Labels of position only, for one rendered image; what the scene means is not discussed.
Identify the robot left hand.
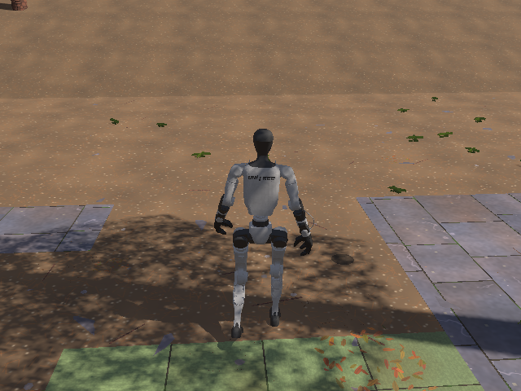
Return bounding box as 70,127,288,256
214,219,233,235

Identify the robot left upper arm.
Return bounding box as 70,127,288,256
222,163,246,207

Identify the right robot forearm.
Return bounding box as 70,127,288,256
293,198,311,237

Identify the robot right thigh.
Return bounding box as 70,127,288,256
269,226,288,279

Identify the robot right hand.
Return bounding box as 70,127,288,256
294,234,313,256

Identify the left robot forearm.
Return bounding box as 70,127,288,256
215,194,230,222

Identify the humanoid robot head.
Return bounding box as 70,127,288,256
248,129,276,168

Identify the robot right upper arm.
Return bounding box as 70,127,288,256
279,165,301,211

